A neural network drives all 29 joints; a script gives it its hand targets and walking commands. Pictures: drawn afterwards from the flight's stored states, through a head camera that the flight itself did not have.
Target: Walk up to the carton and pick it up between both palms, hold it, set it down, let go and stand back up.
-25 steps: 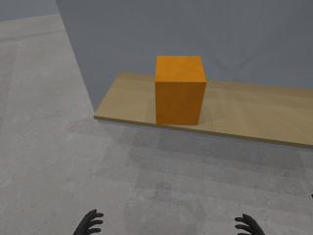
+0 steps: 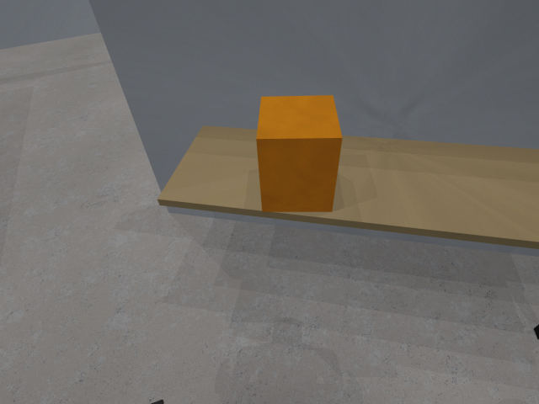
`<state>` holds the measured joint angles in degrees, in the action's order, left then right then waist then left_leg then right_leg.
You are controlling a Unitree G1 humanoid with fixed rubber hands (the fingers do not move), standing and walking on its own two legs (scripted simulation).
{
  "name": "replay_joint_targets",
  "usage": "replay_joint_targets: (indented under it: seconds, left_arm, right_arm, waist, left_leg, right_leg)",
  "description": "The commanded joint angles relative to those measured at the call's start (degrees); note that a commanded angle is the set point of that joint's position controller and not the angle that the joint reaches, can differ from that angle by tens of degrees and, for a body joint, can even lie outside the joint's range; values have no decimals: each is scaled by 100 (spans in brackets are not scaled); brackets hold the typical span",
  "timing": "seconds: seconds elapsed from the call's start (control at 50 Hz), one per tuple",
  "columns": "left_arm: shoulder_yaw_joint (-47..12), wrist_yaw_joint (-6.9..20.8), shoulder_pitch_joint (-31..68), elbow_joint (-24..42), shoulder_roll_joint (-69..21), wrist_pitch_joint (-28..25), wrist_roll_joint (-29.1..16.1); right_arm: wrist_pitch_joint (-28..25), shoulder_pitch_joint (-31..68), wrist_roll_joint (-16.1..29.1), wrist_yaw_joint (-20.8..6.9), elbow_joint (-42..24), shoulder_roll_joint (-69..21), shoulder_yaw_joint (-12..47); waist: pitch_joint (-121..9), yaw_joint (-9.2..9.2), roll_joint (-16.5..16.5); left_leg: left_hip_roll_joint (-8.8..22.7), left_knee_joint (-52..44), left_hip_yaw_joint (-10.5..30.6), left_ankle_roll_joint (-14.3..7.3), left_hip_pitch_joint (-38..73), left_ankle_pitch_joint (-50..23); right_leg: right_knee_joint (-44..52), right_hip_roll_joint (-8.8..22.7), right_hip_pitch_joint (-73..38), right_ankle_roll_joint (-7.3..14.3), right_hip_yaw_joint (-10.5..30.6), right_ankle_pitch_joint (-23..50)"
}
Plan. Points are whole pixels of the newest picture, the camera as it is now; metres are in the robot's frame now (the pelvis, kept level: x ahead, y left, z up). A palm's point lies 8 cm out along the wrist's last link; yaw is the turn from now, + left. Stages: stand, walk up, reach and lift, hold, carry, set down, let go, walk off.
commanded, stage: stand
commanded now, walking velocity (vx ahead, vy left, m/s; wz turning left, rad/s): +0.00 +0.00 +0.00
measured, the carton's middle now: (296, 154) +0.78 -0.02 -0.08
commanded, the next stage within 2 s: none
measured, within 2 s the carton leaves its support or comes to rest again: neither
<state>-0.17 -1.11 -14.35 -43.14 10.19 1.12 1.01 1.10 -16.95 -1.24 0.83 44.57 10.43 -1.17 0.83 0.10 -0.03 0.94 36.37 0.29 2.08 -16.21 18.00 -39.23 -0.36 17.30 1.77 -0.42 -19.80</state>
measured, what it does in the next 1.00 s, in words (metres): stands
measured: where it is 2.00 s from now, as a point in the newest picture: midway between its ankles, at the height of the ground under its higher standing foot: outside the picture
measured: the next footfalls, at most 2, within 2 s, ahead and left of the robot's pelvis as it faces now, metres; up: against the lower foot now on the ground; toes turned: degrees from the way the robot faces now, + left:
none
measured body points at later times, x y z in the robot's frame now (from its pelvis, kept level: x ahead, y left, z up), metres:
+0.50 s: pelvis +0.00 +0.00 +0.01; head +0.00 +0.00 +0.46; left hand +0.04 +0.24 -0.14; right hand +0.02 -0.23 -0.14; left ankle +0.02 +0.14 -0.72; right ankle +0.01 -0.10 -0.72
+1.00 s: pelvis +0.01 +0.01 +0.01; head +0.01 +0.01 +0.46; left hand +0.03 +0.23 -0.14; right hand +0.01 -0.20 -0.15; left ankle +0.02 +0.14 -0.72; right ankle +0.01 -0.10 -0.72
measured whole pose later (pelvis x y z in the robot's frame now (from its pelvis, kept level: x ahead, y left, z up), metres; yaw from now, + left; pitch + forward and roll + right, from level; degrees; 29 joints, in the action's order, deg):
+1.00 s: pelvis +0.01 +0.01 +0.01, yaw +0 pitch -3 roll +0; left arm 0.7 -2.2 -15.0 -62.8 7.6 -0.3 0.2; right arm 0.2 -17.0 -1.1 2.0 63.7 6.8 -1.2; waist 1.4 -0.3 0.0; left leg 1.2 28.3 0.8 1.6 -10.7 15.0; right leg -28.9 -0.8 10.7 1.1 -0.4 -15.7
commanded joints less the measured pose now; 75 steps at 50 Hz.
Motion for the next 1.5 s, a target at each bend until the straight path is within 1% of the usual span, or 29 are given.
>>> replay_joint_targets:
  seconds: [0.0, 0.08, 0.16, 0.24, 0.28, 0.3, 0.32, 0.4, 0.42, 0.46, 0.5, 0.52, 0.6, 0.78, 0.8, 0.84, 0.88, 0.9, 0.92, 1.0, 1.08, 1.16, 1.22, 1.3, 1.36, 1.38, 1.4, 1.42, 1.48]
  left_arm:
    - [161, 7, -107, 184, 519, -122, -6]
    - [193, 25, 80, 95, 643, -103, 59]
    - [262, -2, -98, -116, 853, -141, 46]
    - [280, -42, -116, -324, 787, -39, -49]
    - [258, 18, -57, -394, 703, -69, -12]
    - [256, -25, -64, -531, 770, -50, 33]
    - [269, -3, -168, -565, 749, -33, -62]
    - [282, 11, -60, -670, 690, -189, -41]
    - [227, 34, 146, -709, 579, -221, 9]
    - [265, 2, -231, -900, 686, -182, 26]
    - [263, -84, -102, -923, 426, -158, -55]
    - [237, -75, -200, -971, 590, -182, -42]
    - [239, -103, -37, -1121, 478, -206, 10]
    - [266, -72, -29, -1427, 520, -230, -33]
    - [223, -67, -263, -1586, 244, -196, -69]
    - [260, -158, -385, -1688, 487, -163, -83]
    - [193, -125, -203, -1772, 256, -145, -36]
    - [131, -131, -515, -1756, 60, -181, -148]
    - [100, -136, -330, -1850, 118, -210, -75]
    - [184, -94, -351, -1907, 126, -171, -138]
    - [95, -83, -533, -2026, -24, -158, -148]
    - [255, -95, -349, -2056, 426, -146, -75]
    - [155, -161, -274, -1988, 240, -169, -55]
    - [137, -170, -426, -2081, 12, -189, -90]
    - [76, -150, -450, -2195, -147, -134, -112]
    - [78, -170, -594, -2140, -193, -141, -163]
    - [88, -195, -598, -2245, -23, -106, -126]
    - [157, -193, -478, -2173, 319, -133, -32]
    - [214, -171, -529, -2181, 420, -164, -48]
  right_arm:
    - [-79, -326, -24, -10, -184, 388, -113]
    - [-94, -171, 4, 13, -90, 458, -155]
    - [-154, -428, 69, 3, 106, 434, -120]
    - [-123, -252, -48, 35, 233, 468, -173]
    - [-87, -691, 1, 38, 501, 262, -94]
    - [-62, -725, -28, 67, 643, 115, -70]
    - [-118, -495, -28, 76, 456, 266, -120]
    - [-209, -357, 40, 45, 669, 477, -203]
    - [-197, -289, 0, 36, 722, 227, -136]
    - [-168, -435, 8, 61, 830, 350, -179]
    - [-191, -386, -51, 144, 935, 303, -149]
    - [-182, -396, -23, 114, 1002, 214, -101]
    - [-163, -434, 18, 121, 1152, 320, -129]
    - [-197, -318, 5, 165, 1571, 40, -80]
    - [-154, -241, -20, 162, 1574, 116, -87]
    - [-97, -478, 3, 166, 1700, -8, -35]
    - [-142, -488, 45, 130, 1722, 223, -106]
    - [-127, -411, 24, 134, 1835, 23, -65]
    - [-116, -315, 74, 92, 1766, 253, -142]
    - [-199, -163, 22, 189, 1806, 42, -49]
    - [-129, -417, 69, 164, 2035, -141, 20]
    - [-103, -201, 26, 179, 1929, 29, -58]
    - [-127, -311, 31, 183, 2029, 78, -82]
    - [-177, -452, 28, 148, 2153, -241, 12]
    - [-155, -450, 13, 188, 2177, -166, 22]
    - [-140, -191, 56, 188, 2146, -288, 44]
    - [-158, -211, 37, 160, 2125, -1, 9]
    - [-177, -173, 52, 129, 2091, 129, -64]
    - [-124, -454, -22, 175, 2257, 127, -29]
  waist:
    - [178, -18, 362]
    - [360, -5, -151]
    - [49, -28, 436]
    - [601, -96, 29]
    - [326, -15, 228]
    - [509, 94, -67]
    - [172, -9, 321]
    - [-123, -70, -98]
    - [-14, -3, 194]
    - [76, 23, -271]
    - [374, -85, 60]
    - [358, -86, -345]
    - [192, -5, 142]
    - [316, -11, -278]
    - [400, -121, 91]
    - [536, -42, -169]
    - [568, 95, 132]
    - [576, -130, -119]
    - [356, 57, 6]
    - [237, -163, 207]
    - [702, -118, -367]
    - [357, -38, 439]
    - [602, -31, -188]
    - [201, 56, -54]
    - [395, -79, 112]
    - [535, -162, -408]
    - [743, -142, 101]
    - [462, -39, -240]
    - [562, -78, -191]
  left_leg:
    - [42, -628, 107, -211, 38, -280]
    - [73, -860, 164, -192, -140, -266]
    - [-43, -742, 91, -188, 20, -291]
    - [57, -827, 132, -238, -198, -127]
    - [-56, -676, 42, -184, 265, -340]
    - [-65, -709, -14, -199, 223, -300]
    - [135, -896, 297, -269, 132, -97]
    - [161, -1160, 317, -311, 118, -386]
    - [227, -1031, 323, -329, 187, -636]
    - [201, -1086, 187, -303, 255, -537]
    - [331, -1338, 452, -349, -341, -634]
    - [282, -1225, 290, -332, 0, -711]
    - [316, -1198, 289, -355, 292, -805]
    - [277, -1226, 248, -259, 235, -1020]
    - [315, -1276, 318, -202, 250, -1140]
    - [282, -1308, 257, -250, 158, -977]
    - [218, -1308, 306, -231, 242, -866]
    - [274, -1306, 276, -236, 241, -853]
    - [291, -1237, 246, -246, 641, -990]
    - [373, -1433, 431, -290, 411, -1131]
    - [303, -1468, 280, -240, 113, -889]
    - [320, -1336, 351, -348, 413, -764]
    - [250, -1437, 292, -263, 260, -919]
    - [414, -1346, 341, -374, 653, -1311]
    - [344, -1472, 331, -210, 348, -1033]
    - [312, -1504, 338, -258, 199, -946]
    - [345, -1561, 353, -219, 184, -882]
    - [320, -1489, 326, -251, 627, -1026]
    - [350, -1511, 327, -253, 360, -1033]
  right_leg:
    - [1482, 411, 348, 228, 594, 31]
    - [1438, 384, 326, 137, 603, 2]
    - [1756, 578, 229, 224, 894, -546]
    - [1860, 540, 624, 252, 857, -717]
    - [1988, 529, 681, 293, 850, -830]
    - [2114, 582, 800, 267, 913, -871]
    - [1934, 389, 488, 225, 721, -796]
    - [1699, 418, 70, 247, 685, 17]
    - [1768, 447, 108, 262, 677, 155]
    - [1901, 423, 171, 244, 780, 126]
    - [1642, 402, -216, 203, 563, 731]
    - [1822, 443, 7, 240, 692, 474]
    - [1881, 515, -123, 332, 709, 733]
    - [1763, 495, -280, 222, 643, 937]
    - [1825, 467, -414, 201, 535, 973]
    - [1932, 482, -331, 206, 613, 858]
    - [1999, 566, -226, 180, 617, 508]
    - [2028, 583, -263, 162, 755, 508]
    - [2002, 622, -112, 280, 752, 700]
    - [1833, 425, -578, 138, 476, 1029]
    - [1816, 452, -538, 101, 513, 1017]
    - [1991, 408, -355, 56, 495, 607]
    - [1928, 509, -349, 122, 616, 757]
    - [1717, 433, -515, 137, 427, 1513]
    - [1832, 485, -668, 92, 414, 1249]
    - [1835, 427, -585, 87, 489, 1117]
    - [1857, 380, -508, 13, 406, 1124]
    - [2008, 552, -278, 139, 577, 978]
    - [1920, 464, -459, 91, 476, 1003]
